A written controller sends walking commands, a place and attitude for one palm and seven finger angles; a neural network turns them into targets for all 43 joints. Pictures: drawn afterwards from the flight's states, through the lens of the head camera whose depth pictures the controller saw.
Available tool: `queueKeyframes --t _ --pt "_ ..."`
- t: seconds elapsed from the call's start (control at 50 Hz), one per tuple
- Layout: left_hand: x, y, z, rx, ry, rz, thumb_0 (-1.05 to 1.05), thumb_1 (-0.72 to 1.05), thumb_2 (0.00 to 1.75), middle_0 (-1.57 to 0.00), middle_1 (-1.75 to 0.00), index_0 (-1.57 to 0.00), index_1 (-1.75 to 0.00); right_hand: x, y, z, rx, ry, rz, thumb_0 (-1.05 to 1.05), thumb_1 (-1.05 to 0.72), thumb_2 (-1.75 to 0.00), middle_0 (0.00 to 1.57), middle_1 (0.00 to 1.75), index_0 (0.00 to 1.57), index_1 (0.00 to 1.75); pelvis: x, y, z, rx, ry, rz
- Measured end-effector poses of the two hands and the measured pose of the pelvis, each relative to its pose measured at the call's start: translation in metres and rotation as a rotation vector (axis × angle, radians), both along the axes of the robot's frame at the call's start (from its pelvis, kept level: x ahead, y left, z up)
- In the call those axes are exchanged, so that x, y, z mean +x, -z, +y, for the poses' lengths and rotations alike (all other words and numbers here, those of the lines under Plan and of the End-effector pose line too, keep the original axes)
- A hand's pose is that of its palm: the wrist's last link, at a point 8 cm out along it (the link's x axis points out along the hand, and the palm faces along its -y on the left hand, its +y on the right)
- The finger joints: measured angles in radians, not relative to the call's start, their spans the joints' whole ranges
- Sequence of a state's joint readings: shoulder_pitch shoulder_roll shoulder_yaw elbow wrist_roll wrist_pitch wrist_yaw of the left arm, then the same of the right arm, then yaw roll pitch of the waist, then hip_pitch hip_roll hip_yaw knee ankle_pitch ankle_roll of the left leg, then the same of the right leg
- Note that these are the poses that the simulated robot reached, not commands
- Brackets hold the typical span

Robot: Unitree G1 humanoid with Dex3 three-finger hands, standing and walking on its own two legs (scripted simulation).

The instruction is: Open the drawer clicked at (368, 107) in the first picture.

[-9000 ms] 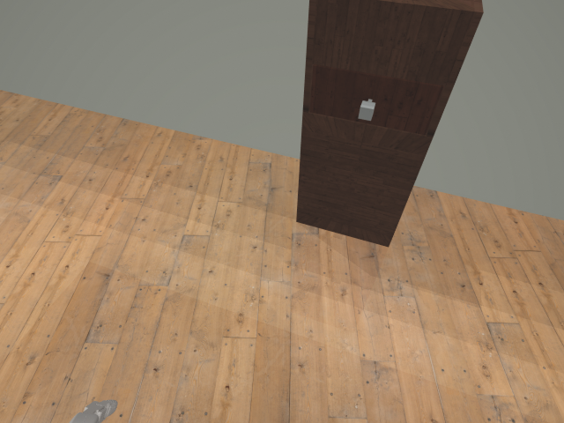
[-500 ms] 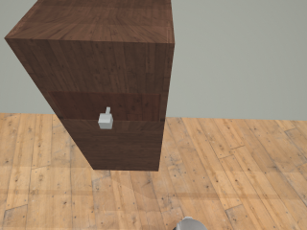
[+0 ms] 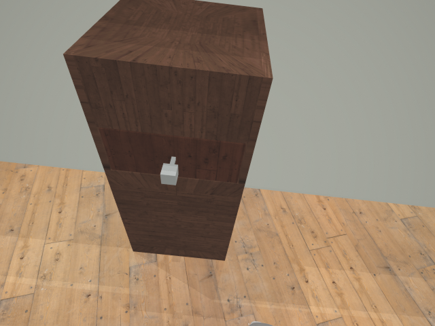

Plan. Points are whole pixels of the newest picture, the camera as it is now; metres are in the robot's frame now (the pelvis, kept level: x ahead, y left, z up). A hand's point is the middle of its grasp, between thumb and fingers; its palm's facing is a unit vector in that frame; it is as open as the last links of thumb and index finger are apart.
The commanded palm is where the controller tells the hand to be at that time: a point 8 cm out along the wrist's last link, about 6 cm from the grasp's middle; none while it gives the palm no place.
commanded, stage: come to a stop and stand still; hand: left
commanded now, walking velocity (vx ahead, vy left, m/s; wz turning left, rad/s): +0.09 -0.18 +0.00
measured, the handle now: (171, 168) +0.52 +0.16 -0.08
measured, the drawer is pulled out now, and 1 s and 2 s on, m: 0.00 0.00 0.00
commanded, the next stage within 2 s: look again from close up in 0.88 s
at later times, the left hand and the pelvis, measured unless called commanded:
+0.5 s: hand out of the picture -0.02 +0.11 -0.16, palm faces +0.02 -0.99 -0.15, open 7.3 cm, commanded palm none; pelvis -0.01 -0.04 +0.01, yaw -1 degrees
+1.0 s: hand out of the picture -0.03 +0.09 -0.16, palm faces +0.05 -0.99 -0.14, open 7.4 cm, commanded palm none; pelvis +0.00 -0.05 +0.01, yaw -1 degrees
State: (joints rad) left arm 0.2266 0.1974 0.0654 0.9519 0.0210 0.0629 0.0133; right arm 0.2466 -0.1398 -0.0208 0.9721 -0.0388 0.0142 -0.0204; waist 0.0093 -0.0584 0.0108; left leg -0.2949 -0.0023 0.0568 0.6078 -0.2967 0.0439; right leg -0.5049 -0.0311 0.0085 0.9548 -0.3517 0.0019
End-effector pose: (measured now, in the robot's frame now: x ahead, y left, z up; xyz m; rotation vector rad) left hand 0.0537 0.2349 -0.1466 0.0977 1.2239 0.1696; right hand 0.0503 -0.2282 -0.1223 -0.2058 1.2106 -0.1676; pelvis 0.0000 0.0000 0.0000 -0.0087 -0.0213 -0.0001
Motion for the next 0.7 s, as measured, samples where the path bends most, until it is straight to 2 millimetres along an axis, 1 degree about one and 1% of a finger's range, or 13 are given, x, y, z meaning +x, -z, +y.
queueKeyframes --t 0.1,0.16,0.2,0.28,0.32,0.36,0.42,0.5,0.6,0.7 --pt "-0.038 -0.009 -0.001 -0.011 0.002 0.092 0.0 0.91 0.9 -0.2 -0.3 -0.19 -0.3 -0.029 -0.004 0.007 0.017 0.029 0.054 0.01 -0.94 -0.9 0.2 0.29 0.21 0.3 0.001 -0.012 0.004 0.004 0.013 0.019" --pt "-0.055 -0.012 -0.007 -0.011 0.021 0.162 0.0 0.91 0.9 -0.2 -0.3 -0.19 -0.3 -0.049 -0.001 0.008 0.033 0.058 0.086 0.01 -0.93 -0.9 0.2 0.3 0.21 0.3 -0.001 -0.014 0.001 0.008 0.022 0.024" --pt "-0.061 -0.013 -0.014 -0.01 0.034 0.19 0.0 0.91 0.9 -0.2 -0.3 -0.19 -0.3 -0.064 0.002 0.007 0.049 0.078 0.117 0.01 -0.93 -0.9 0.2 0.3 0.21 0.3 -0.004 -0.014 -0.002 0.013 0.028 0.027" --pt "-0.066 -0.012 -0.031 0.001 0.046 0.19 0.0 0.91 0.9 -0.2 -0.3 -0.19 -0.3 -0.094 0.015 0.002 0.086 0.112 0.195 0.01 -0.92 -0.9 0.2 0.3 0.21 0.3 -0.012 -0.009 -0.014 0.027 0.036 0.021" --pt "-0.068 -0.014 -0.04 0.003 0.049 0.184 0.01 0.91 0.9 -0.2 -0.3 -0.19 -0.3 -0.106 0.018 0.0 0.103 0.116 0.231 0.01 -0.92 -0.9 0.2 0.29 0.21 0.3 -0.014 -0.01 -0.019 0.015 0.026 0.007" --pt "-0.072 -0.015 -0.047 0.002 0.043 0.177 0.01 0.92 0.9 -0.2 -0.3 -0.2 -0.3 -0.114 0.019 -0.002 0.114 0.114 0.256 0.01 -0.91 -0.9 0.2 0.29 0.2 0.3 -0.014 -0.01 -0.023 0.013 0.019 -0.001" --pt "-0.076 -0.013 -0.058 -0.009 0.035 0.173 0.01 0.92 0.9 -0.2 -0.3 -0.2 -0.3 -0.119 0.02 -0.004 0.123 0.112 0.274 0.01 -0.91 -0.9 0.2 0.29 0.2 0.3 -0.013 -0.01 -0.03 0.012 0.015 -0.013" --pt "-0.083 -0.01 -0.072 -0.029 0.027 0.184 0.01 0.92 0.9 -0.2 -0.3 -0.2 -0.3 -0.118 0.019 -0.007 0.128 0.107 0.278 0.01 -0.91 -0.9 0.2 0.29 0.2 0.3 -0.014 -0.01 -0.038 0.012 0.015 -0.017" --pt "-0.091 -0.009 -0.088 -0.054 0.013 0.202 0.01 0.92 0.9 -0.2 -0.3 -0.2 -0.3 -0.108 0.019 -0.01 0.129 0.095 0.266 0.01 -0.91 -0.9 0.2 0.29 0.2 0.3 -0.012 -0.011 -0.044 0.013 0.015 -0.013" --pt "-0.096 -0.009 -0.097 -0.067 -0.001 0.218 0.0 0.91 0.9 -0.2 -0.3 -0.2 -0.3 -0.092 0.018 -0.015 0.123 0.085 0.236 0.01 -0.91 -0.9 0.2 0.29 0.2 0.3 -0.008 -0.011 -0.048 0.014 0.016 -0.011"
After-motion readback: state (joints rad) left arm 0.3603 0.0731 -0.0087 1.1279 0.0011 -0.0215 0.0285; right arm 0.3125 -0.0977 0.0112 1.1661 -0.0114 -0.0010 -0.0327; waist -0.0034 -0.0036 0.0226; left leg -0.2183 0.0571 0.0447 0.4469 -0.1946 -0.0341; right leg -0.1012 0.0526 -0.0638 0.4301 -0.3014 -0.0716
